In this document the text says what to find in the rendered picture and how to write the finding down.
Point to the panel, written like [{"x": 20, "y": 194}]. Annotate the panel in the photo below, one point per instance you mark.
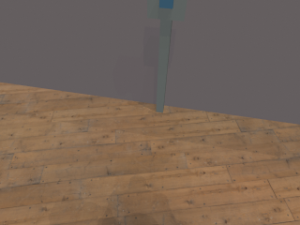
[{"x": 166, "y": 17}]

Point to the button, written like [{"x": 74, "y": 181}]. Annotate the button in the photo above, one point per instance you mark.
[{"x": 166, "y": 4}]

